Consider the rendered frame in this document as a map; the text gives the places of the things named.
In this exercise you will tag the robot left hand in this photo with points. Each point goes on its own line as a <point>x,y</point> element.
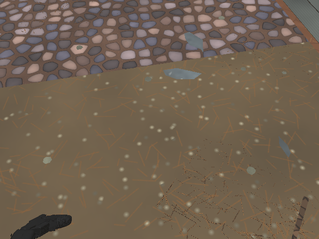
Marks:
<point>41,225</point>

